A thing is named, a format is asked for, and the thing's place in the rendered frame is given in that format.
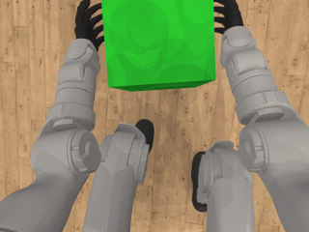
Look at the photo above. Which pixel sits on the left robot hand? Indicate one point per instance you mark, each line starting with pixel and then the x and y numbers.
pixel 84 24

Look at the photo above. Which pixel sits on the robot right forearm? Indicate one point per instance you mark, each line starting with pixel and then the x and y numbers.
pixel 252 83

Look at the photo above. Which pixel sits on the right robot hand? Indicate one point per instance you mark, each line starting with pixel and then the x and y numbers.
pixel 232 15

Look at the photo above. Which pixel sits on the right robot foot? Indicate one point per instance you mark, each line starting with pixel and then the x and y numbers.
pixel 199 206

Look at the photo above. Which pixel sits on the robot left forearm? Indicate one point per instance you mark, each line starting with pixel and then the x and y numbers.
pixel 75 91

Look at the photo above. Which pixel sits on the left robot upper arm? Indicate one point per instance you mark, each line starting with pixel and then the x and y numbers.
pixel 62 162

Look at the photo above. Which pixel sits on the right robot upper arm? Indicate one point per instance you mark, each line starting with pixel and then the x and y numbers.
pixel 278 151

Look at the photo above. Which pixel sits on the carton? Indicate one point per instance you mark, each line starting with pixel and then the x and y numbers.
pixel 158 44

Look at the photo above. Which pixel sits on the left robot thigh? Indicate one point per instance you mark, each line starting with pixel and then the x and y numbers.
pixel 115 182

